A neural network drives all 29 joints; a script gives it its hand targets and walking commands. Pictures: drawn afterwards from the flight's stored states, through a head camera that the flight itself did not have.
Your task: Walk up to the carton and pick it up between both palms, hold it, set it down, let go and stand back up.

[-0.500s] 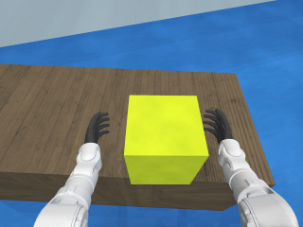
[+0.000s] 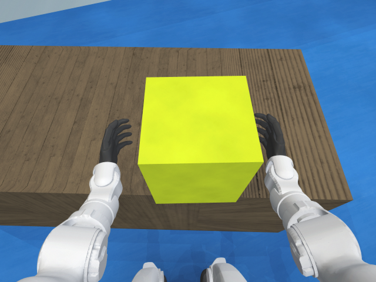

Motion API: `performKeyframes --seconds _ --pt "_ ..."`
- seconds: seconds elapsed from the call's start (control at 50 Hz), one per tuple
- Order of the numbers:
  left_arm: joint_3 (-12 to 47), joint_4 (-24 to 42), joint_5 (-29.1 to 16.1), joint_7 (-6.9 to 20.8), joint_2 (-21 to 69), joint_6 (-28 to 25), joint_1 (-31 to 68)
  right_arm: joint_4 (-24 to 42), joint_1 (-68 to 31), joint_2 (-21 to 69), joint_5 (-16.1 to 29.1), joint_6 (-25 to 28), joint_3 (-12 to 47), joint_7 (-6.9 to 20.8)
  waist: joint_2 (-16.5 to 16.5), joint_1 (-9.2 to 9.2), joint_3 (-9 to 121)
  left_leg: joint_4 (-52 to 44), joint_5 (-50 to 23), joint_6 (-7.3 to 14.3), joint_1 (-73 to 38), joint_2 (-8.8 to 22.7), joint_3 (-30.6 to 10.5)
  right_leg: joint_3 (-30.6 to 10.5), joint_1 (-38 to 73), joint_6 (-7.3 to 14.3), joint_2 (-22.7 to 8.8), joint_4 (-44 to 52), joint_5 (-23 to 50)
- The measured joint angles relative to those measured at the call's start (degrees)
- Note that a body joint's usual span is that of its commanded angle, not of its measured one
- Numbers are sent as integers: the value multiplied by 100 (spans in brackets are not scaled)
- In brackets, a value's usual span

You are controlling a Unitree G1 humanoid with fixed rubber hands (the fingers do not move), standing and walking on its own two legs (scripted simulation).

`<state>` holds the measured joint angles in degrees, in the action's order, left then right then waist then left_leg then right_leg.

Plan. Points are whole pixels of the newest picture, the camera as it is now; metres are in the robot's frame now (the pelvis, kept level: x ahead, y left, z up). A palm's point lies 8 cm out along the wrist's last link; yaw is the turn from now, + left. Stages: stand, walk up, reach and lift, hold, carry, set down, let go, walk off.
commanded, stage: reach and lift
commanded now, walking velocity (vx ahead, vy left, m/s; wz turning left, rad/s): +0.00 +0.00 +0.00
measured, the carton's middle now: (196, 146) +0.42 -0.03 -0.02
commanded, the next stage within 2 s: none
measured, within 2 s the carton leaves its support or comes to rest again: neither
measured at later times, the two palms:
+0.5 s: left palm (125, 147) +0.41 +0.13 +0.01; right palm (259, 143) +0.40 -0.17 +0.01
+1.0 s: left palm (123, 153) +0.40 +0.13 +0.01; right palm (259, 148) +0.39 -0.17 +0.01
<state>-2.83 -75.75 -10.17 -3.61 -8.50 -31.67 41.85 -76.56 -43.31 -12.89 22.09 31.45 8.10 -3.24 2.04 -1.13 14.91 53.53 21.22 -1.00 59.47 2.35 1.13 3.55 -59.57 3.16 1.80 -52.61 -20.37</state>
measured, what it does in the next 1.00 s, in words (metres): stands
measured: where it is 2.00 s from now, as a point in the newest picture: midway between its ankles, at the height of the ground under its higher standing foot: outside the picture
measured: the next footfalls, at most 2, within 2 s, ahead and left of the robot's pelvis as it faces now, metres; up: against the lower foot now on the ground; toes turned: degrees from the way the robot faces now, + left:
none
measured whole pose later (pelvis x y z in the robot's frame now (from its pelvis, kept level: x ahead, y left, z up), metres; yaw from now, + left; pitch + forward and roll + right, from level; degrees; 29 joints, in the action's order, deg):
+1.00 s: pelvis +0.01 +0.01 +0.02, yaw +0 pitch +24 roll -2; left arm -17.7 -75.9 8.1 -9.3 0.2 -37.6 39.8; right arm -74.4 -41.3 -2.6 -10.9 34.1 -20.4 -6.0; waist 4.4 -2.9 12.6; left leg 48.9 20.5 -0.3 52.4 2.3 0.0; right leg 4.4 -51.0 2.6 2.1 -45.6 -18.7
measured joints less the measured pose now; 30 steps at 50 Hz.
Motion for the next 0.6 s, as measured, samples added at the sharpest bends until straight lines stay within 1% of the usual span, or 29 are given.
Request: performKeyframes --seconds 0.08,0.14,0.2,0.24,0.3,0.36,0.42,0.5,0.6 --pt "29 321 -16 6 -26 131 -107 375 146 164 -331 -167 -313 -96 8 -41 45 -28 -62 -18 113 -1 -54 54 -87 25 0 47 53" --pt "93 260 -73 -89 26 216 41 534 165 227 -603 -285 -568 -145 -35 -2 116 -7 -68 -26 182 7 -61 61 -155 29 7 28 61" --pt "89 139 -21 -181 137 239 244 536 31 307 -812 -385 -754 -188 -68 2 180 66 -37 -22 241 -2 -69 68 -216 29 -4 -56 20" --pt "25 94 121 -214 235 232 348 467 -105 393 -911 -412 -818 -236 -73 -18 191 121 -5 -21 247 -9 -80 78 -215 26 -12 -109 -16" --pt "-151 66 459 -245 414 246 437 285 -288 532 -1012 -393 -927 -377 -63 -51 126 166 37 -21 169 -8 -104 100 -116 19 -10 -125 -50" --pt "-475 82 746 -419 553 288 440 113 -335 595 -1181 -316 -1060 -461 -69 -60 32 144 56 -21 33 9 -111 103 37 11 10 -62 -44" --pt "-643 141 1015 -487 605 294 383 61 -255 653 -1348 -235 -1223 -509 -72 -52 -34 87 52 -16 -76 29 -110 99 162 2 34 39 -11" --pt "-745 216 1209 -584 674 256 311 99 -184 712 -1564 -164 -1491 -488 -38 -45 -59 32 35 1 -120 47 -101 88 225 -10 57 147 42" --pt "-874 238 1367 -627 721 220 300 114 -195 707 -1830 -150 -1682 -464 -18 -19 -69 -5 21 32 -130 61 -50 37 225 -34 71 207 89"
